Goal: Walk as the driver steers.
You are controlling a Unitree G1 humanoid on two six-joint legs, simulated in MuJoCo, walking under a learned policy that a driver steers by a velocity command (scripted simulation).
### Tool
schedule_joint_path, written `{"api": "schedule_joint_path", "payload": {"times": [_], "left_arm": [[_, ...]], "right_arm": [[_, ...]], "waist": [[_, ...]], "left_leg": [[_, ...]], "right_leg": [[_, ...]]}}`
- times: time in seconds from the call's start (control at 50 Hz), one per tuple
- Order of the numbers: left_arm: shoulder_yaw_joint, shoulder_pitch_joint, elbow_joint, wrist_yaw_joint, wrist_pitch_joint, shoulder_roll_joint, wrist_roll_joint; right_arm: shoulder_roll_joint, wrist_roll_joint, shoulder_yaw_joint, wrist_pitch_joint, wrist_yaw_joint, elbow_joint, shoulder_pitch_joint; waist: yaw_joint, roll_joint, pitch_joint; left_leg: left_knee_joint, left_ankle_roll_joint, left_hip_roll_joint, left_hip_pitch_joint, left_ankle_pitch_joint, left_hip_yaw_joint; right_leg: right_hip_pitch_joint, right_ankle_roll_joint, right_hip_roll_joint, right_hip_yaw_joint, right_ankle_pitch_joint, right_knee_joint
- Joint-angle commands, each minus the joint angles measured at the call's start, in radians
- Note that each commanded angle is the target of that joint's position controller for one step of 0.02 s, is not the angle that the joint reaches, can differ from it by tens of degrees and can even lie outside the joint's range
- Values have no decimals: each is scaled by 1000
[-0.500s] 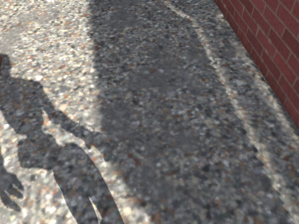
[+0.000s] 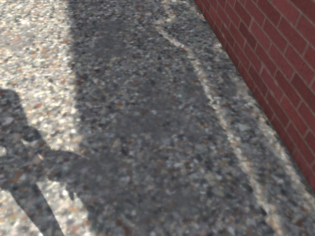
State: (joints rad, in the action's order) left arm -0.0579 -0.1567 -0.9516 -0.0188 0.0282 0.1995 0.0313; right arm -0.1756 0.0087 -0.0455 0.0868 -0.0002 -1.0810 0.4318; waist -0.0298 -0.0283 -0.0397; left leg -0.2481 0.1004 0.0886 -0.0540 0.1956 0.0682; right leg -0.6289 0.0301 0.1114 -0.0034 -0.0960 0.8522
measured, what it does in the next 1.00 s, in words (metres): walks ahead, turning left: right foot, then left foot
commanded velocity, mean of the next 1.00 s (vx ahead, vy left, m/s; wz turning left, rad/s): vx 0.50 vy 0.00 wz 0.42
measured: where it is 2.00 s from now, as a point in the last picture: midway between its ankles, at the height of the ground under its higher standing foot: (95, 157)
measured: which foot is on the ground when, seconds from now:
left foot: down 0.00-0.24, up 0.26-0.74, down 0.76-1.00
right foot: up 0.00-0.20, down 0.22-0.78, up 0.80-1.00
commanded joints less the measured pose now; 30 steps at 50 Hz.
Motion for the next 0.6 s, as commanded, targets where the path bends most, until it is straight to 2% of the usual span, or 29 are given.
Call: {"api": "schedule_joint_path", "payload": {"times": [0.02,0.08,0.14,0.18,0.2,0.22,0.24,0.26,0.28,0.3,0.32,0.34,0.36,0.44,0.52,0.6], "left_arm": [[5,94,67,-5,9,21,-10],[9,189,99,-5,14,29,-11],[5,214,124,-4,26,49,-10],[-4,118,105,2,40,70,-13],[-15,-9,64,10,52,87,-9],[-35,-175,20,22,69,141,10],[-60,-316,18,32,75,251,36],[-67,-283,20,25,54,270,16],[-46,-171,48,21,44,184,4],[-29,-95,60,19,48,116,-2],[-19,-60,63,21,54,83,0],[-12,-66,50,27,60,62,-5],[-9,-81,40,32,66,52,-7],[-11,-168,7,36,92,67,-15],[-5,-212,-9,39,95,66,-11],[-12,-271,-28,46,91,103,-11]], "right_arm": [[-115,0,-15,15,-5,40,38],[-114,7,-14,14,-10,22,99],[-136,18,-19,9,-15,19,101],[-158,22,-25,8,-17,29,59],[-162,14,-27,8,-14,33,35],[-138,3,-20,11,-9,45,30],[-45,-36,1,13,-3,88,75],[-87,-31,-18,3,-9,87,112],[-132,-10,-33,-9,-11,86,53],[-102,-2,-30,-11,-2,95,-9],[-73,1,-29,-16,4,100,-31],[-69,15,-33,-27,10,106,-40],[-57,20,-33,-39,17,105,-31],[-43,22,-35,-63,33,151,-122],[-44,19,-24,-64,49,217,-281],[-45,20,-9,-64,63,275,-412]], "waist": [[-3,93,-55],[-40,91,-71],[-31,102,-73],[23,114,-36],[84,86,25],[143,37,135],[163,-140,302],[129,-225,356],[87,-87,215],[72,-26,90],[49,-28,31],[31,-53,3],[18,-62,1],[7,-51,-7],[22,-42,-50],[52,-44,-69]], "left_leg": [[128,104,-255,-35,-227,-167],[95,113,-277,43,-278,-175],[25,114,-308,99,-386,-209],[-70,88,-303,75,-517,-215],[-208,67,-264,43,-587,-186],[-420,46,-203,-83,-481,-142],[-758,0,-89,-374,-78,-62],[-945,3,-23,-522,322,-80],[-1007,15,-100,-562,251,-129],[-982,12,-135,-564,171,-129],[-940,8,-162,-536,122,-125],[-913,1,-177,-514,99,-121],[-909,-7,-179,-501,76,-113],[-888,-20,-188,-596,-31,-90],[-692,-32,-185,-638,-161,-50],[-486,-11,-166,-582,-187,28]], "right_leg": [[-7,-10,-21,42,89,-115],[-9,-8,-39,55,78,-205],[29,7,-59,49,-12,-270],[197,26,-96,56,-76,-337],[374,39,-125,74,-49,-412],[628,69,-48,0,-49,-426],[934,139,250,-362,-190,-472],[936,196,356,-626,-213,-584],[798,171,309,-504,-305,-592],[653,146,261,-369,-278,-631],[560,112,216,-261,-206,-664],[505,93,183,-181,-131,-681],[490,83,162,-123,-72,-688],[519,91,153,10,125,-698],[531,95,129,117,210,-707],[601,96,152,188,305,-702]]}}
Keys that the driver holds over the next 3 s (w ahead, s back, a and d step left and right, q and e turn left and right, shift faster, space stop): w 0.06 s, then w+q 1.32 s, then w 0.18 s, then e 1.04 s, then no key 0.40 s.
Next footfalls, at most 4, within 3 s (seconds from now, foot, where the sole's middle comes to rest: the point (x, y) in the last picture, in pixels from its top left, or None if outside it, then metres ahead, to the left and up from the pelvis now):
0.22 right None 0.28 -0.14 -0.78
0.76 left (135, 234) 0.50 0.09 -0.78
1.32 right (127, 158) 0.87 0.14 -0.78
1.78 left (66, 158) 0.88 0.44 -0.78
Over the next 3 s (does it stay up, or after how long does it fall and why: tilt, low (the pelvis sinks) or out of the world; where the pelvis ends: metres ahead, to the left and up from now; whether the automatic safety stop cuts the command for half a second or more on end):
stays up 0.85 0.30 0.00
